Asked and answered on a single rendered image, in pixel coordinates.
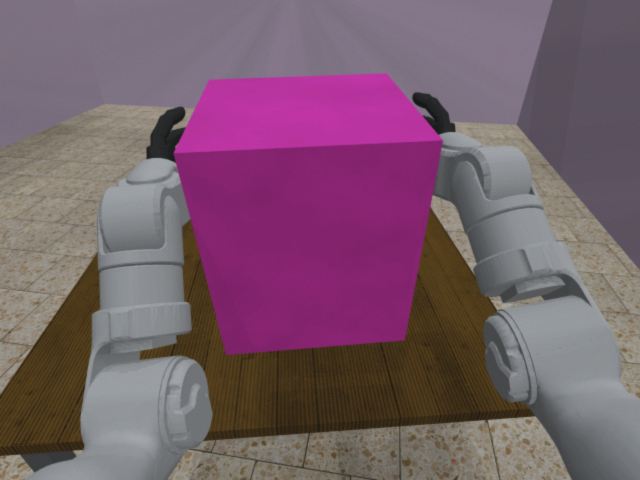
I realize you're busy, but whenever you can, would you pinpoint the robot left forearm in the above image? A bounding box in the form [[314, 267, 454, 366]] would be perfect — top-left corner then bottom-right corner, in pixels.
[[80, 158, 192, 443]]

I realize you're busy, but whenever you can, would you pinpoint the robot right hand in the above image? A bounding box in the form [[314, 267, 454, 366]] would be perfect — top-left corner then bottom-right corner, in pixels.
[[412, 92, 456, 135]]

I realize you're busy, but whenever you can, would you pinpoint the carton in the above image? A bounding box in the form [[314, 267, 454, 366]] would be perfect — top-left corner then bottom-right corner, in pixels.
[[173, 73, 443, 355]]

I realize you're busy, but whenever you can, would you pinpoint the robot left hand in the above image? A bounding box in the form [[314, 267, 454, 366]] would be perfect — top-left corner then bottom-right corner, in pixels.
[[146, 107, 186, 163]]

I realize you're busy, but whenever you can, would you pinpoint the left robot upper arm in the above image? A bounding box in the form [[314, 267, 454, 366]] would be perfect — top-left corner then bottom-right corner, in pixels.
[[25, 356, 213, 480]]

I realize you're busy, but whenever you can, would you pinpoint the table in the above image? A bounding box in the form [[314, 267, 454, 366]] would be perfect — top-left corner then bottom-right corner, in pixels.
[[0, 207, 535, 473]]

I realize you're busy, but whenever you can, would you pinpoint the right robot upper arm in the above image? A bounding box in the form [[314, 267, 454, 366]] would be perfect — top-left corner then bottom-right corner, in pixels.
[[483, 295, 640, 480]]

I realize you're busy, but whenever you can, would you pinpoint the robot right forearm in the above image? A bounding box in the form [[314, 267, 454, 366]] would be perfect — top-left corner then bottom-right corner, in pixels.
[[433, 132, 622, 378]]

